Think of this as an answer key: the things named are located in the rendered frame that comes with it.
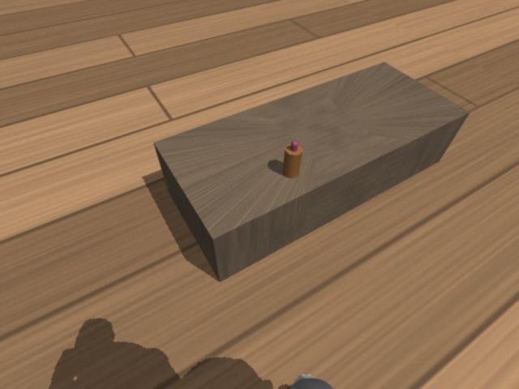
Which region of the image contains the bottle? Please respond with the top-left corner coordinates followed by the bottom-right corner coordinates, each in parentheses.
top-left (283, 140), bottom-right (302, 178)

